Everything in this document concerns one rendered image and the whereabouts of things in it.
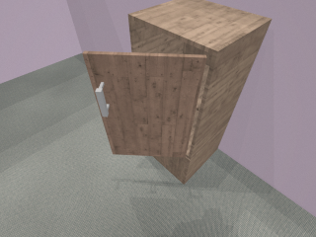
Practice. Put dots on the cupboard door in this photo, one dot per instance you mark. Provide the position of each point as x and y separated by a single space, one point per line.
153 99

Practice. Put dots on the handle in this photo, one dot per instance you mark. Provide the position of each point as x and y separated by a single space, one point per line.
104 107

